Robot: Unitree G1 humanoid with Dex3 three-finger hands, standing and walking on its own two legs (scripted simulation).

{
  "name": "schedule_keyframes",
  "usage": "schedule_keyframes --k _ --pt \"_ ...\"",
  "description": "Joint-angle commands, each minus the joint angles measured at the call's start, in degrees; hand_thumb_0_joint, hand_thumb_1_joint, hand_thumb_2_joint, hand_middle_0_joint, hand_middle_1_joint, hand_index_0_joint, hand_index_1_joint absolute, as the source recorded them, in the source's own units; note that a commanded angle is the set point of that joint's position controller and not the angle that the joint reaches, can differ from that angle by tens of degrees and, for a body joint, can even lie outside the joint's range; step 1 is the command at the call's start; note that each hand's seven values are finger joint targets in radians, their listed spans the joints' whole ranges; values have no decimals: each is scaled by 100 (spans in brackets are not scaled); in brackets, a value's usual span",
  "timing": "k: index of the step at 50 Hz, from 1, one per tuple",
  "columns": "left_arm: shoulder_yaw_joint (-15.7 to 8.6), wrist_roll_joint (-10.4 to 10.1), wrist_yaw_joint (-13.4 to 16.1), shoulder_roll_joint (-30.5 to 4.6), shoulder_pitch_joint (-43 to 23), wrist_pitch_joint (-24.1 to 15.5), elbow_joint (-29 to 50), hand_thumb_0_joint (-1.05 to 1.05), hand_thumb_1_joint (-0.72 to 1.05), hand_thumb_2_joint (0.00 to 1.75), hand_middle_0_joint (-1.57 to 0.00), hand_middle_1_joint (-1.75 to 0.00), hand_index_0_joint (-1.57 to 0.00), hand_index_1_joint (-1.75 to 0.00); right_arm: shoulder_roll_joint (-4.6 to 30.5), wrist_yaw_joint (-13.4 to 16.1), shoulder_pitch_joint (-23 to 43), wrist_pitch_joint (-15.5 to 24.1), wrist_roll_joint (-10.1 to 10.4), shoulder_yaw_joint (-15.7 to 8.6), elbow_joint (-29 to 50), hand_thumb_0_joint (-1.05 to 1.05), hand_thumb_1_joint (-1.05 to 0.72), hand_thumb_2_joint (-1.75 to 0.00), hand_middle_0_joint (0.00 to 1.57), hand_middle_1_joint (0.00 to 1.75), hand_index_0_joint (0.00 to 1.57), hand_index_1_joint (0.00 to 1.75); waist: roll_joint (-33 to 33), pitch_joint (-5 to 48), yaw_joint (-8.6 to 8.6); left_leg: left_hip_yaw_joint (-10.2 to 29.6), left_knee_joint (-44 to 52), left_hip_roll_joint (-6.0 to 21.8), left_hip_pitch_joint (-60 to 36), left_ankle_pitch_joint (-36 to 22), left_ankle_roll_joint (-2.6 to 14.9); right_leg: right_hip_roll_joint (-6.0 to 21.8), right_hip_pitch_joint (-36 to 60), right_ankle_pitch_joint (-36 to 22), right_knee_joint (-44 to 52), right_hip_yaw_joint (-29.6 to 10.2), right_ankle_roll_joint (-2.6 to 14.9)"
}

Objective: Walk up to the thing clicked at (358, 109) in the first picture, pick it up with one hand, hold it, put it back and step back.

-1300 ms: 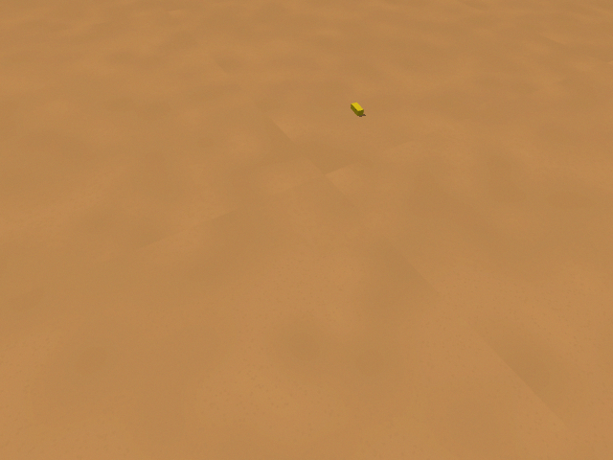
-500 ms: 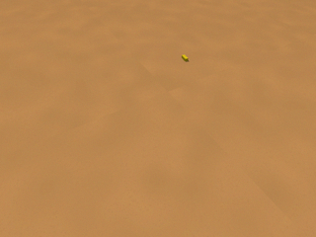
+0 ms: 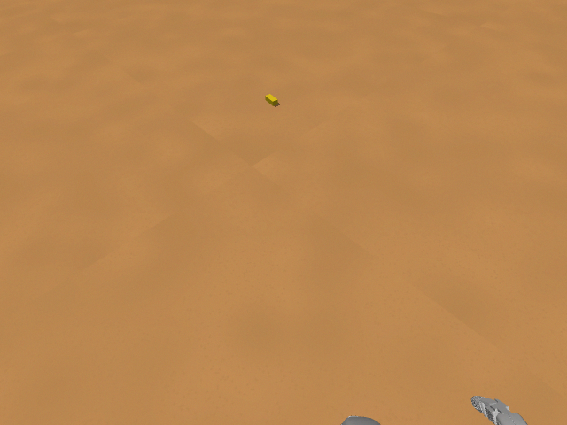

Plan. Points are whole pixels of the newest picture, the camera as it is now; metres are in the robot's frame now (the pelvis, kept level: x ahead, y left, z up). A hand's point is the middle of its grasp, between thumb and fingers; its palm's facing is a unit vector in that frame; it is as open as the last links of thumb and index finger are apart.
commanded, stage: walk up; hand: left
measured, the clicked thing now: (271, 99) +2.14 +0.04 -0.76
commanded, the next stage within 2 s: none
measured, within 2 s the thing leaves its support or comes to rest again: neither
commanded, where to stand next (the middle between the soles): +1.70 +0.21 m, yaw -57 degrees
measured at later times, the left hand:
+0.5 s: hand (170, 334) +0.31 +0.21 -0.13, palm faces -0.25 -0.87 -0.42, open 7.4 cm
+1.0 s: hand (233, 148) +0.83 +0.13 -0.12, palm faces -0.55 -0.70 -0.46, open 7.4 cm
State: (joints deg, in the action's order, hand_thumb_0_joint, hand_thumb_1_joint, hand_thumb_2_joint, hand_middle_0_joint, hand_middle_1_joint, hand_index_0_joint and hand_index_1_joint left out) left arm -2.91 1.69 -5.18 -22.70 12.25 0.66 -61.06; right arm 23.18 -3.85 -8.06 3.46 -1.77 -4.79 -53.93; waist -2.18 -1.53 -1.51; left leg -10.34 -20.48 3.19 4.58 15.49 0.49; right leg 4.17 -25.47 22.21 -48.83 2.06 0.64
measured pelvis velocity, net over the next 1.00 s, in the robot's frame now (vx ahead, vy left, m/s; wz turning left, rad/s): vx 0.54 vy -0.02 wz -0.53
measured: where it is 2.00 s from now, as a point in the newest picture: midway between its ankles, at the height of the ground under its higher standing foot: (287, 235)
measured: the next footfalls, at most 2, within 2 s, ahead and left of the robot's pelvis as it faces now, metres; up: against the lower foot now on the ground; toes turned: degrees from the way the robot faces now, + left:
right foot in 0.18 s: +0.19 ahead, -0.20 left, +0.00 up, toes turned -17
left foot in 0.64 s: +0.54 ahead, +0.07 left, +0.00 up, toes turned -17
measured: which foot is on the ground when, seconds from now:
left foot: down 0.00-0.20, up 0.22-0.62, down 0.64-1.00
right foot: up 0.00-0.16, down 0.18-0.64, up 0.66-1.00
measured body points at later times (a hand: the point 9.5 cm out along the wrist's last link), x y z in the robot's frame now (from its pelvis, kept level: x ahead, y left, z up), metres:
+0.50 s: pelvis +0.23 -0.05 +0.00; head +0.23 -0.08 +0.44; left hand +0.32 +0.26 -0.10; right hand +0.31 -0.39 -0.11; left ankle +0.44 +0.09 -0.67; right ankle +0.15 -0.18 -0.74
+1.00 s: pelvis +0.54 -0.02 -0.01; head +0.56 -0.06 +0.44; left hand +0.85 +0.16 -0.09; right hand +0.35 -0.29 -0.14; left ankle +0.50 +0.08 -0.74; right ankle +0.60 -0.17 -0.72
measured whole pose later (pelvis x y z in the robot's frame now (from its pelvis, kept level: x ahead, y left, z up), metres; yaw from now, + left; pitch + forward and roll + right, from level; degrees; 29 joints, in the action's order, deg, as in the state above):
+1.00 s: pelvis +0.54 -0.02 -0.01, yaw -31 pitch +0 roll +1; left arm -2.4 -1.5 -0.4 -25.6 7.4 -3.6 -51.9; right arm 23.8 -4.7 -21.7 0.7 -2.9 -6.4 -49.6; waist -0.9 -3.4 -8.0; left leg -14.0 -24.1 -0.4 2.9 21.5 2.2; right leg 2.8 -30.9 9.6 -40.2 5.4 1.6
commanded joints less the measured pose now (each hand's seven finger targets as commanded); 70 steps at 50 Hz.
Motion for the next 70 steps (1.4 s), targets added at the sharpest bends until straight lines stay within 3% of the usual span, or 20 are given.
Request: schedule_keyframes --k 1,8,10,11,12,19,28,30,32,33,35,39,45,51,52,54,56,59,61,70 --pt "-381 -146 -135 -1382 -587 -223 876 0 90 90 -20 -30 -20 -30 1648 8 717 131 -24 -454 716 0 -90 -90 20 30 20 30 -616 30 159 1095 1265 1667 -466 1971 879 643 -1038 -354 -48 11 -165" --pt "-580 -113 36 -1615 1000 -383 527 0 90 90 -20 -30 -20 -30 1451 -96 1033 20 -61 -343 998 0 -90 -90 20 30 20 30 719 156 1061 -365 -1792 707 2367 1614 563 -40 2687 -765 869 832 143" --pt "-819 -49 307 -2318 2230 -463 391 0 90 90 -20 -30 -20 -30 874 -197 1111 48 -25 -102 1347 0 -90 -90 20 30 20 30 2713 166 1608 88 -5411 -397 4542 2266 170 872 3629 2282 2494 -2068 796" --pt "-756 -170 352 -2490 1717 -480 602 0 90 90 -20 -30 -20 -30 1210 -244 1016 81 48 -125 1485 0 -90 -90 20 30 20 30 2364 190 1216 1294 -5508 -299 4584 1987 2 1740 3163 3223 4173 -4896 1266" --pt "-699 -222 418 -2658 857 -526 889 0 90 90 -20 -30 -20 -30 1462 -238 1078 90 -14 -172 1431 0 -90 -90 20 30 20 30 1697 -59 810 1583 -5555 129 4542 1625 -33 2223 2577 3934 4783 -5498 1554" --pt "-473 -260 596 -1992 -187 -889 1282 0 90 90 -20 -30 -20 -30 1627 -392 177 -153 -37 -278 1167 0 -90 -90 20 30 20 30 702 -278 -47 1348 -3744 543 2849 -421 -54 763 631 757 3908 -1660 754" --pt "-501 -108 605 -2104 226 -861 1235 0 90 90 -20 -30 -20 -30 1214 -542 701 -191 -14 -356 1440 0 -90 -90 20 30 20 30 567 15 19 1114 -1748 515 1714 -1322 -162 751 766 -489 3325 -967 789" --pt "-487 -93 658 -2170 -137 -812 1306 0 90 90 -20 -30 -20 -30 1285 -495 -63 -195 -43 -450 1228 0 -90 -90 20 30 20 30 778 357 -429 1015 -1622 445 867 -840 -66 1021 618 -1006 2599 -1129 783" --pt "-298 -69 685 -1496 219 -732 1299 0 90 90 -20 -30 -20 -30 1852 -306 -1730 -88 -117 -700 705 0 -90 -90 20 30 20 30 -999 1160 -1128 1720 -777 492 -1217 914 207 119 -354 -1181 -863 -494 322" --pt "-33 -95 681 -851 584 -701 1269 0 90 90 -20 -30 -20 -30 2210 -166 -1893 -21 -134 -788 717 0 -90 -90 20 30 20 30 -2299 990 -1069 3332 -54 1605 -1513 2079 76 -636 -1683 835 -2363 -417 165" --pt "-24 -190 820 -1264 1003 -690 1057 0 90 90 -20 -30 -20 -30 2448 -85 -510 13 160 -837 1001 0 -90 -90 20 30 20 30 -2025 684 -287 4828 1265 2120 -610 2473 534 -219 -1897 291 -3108 -858 450" --pt "-267 -416 591 -1663 441 -652 832 0 90 90 -20 -30 -20 -30 1445 -41 -407 87 39 -538 1025 0 -90 -90 20 30 20 30 -833 301 -196 1801 472 1120 151 -591 145 158 -1069 -905 -1592 -639 221" --pt "-141 -344 524 -1194 -496 -519 1282 0 90 90 -20 -30 -20 -30 1285 5 -801 72 -88 -499 1057 0 -90 -90 20 30 20 30 -655 1 -332 727 442 1046 -152 -3253 497 -74 -988 -885 184 84 18" --pt "-333 -294 617 -1233 403 -466 973 0 90 90 -20 -30 -20 -30 1230 -24 -406 -124 -89 -471 1422 0 -90 -90 20 30 20 30 -144 539 266 109 -1138 706 876 -2720 295 -372 2021 -2045 1860 630 291" --pt "-485 -242 700 -1543 1062 -479 811 0 90 90 -20 -30 -20 -30 1096 -37 -479 -141 -112 -397 1498 0 -90 -90 20 30 20 30 405 920 597 26 -2210 408 1554 -2465 136 -317 3126 -1662 1929 435 421" --pt "-681 -175 872 -2221 1557 -518 980 0 90 90 -20 -30 -20 -30 811 -36 -1294 -216 -125 -232 1504 0 -90 -90 20 30 20 30 1433 1439 614 771 -4456 -174 3582 1776 -180 1963 4489 -40 2566 -3355 1237" --pt "-649 -314 986 -2287 814 -506 1239 0 90 90 -20 -30 -20 -30 1612 48 -989 -340 -125 -460 1432 0 -90 -90 20 30 20 30 345 999 526 1878 -5464 188 3980 1473 -353 2346 3446 1649 3237 -4645 1942" --pt "-506 -300 947 -1795 353 -663 1332 0 90 90 -20 -30 -20 -30 1351 -4 -914 -356 -14 -362 1204 0 -90 -90 20 30 20 30 271 122 64 1766 -4915 403 3220 332 -103 1219 1772 -674 3260 -2235 904" --pt "-506 -236 890 -1717 252 -770 1364 0 90 90 -20 -30 -20 -30 1234 -93 -1102 -429 -67 -337 1169 0 -90 -90 20 30 20 30 463 -31 -130 1672 -4546 438 2854 112 -137 916 1237 -1502 3075 -1481 914" --pt "-571 -44 914 -2063 936 -911 1305 0 90 90 -20 -30 -20 -30 1214 -383 202 -536 -181 -445 1578 0 -90 -90 20 30 20 30 1033 -197 223 1343 -3155 729 2955 -483 -267 761 764 -736 2916 -1184 1029"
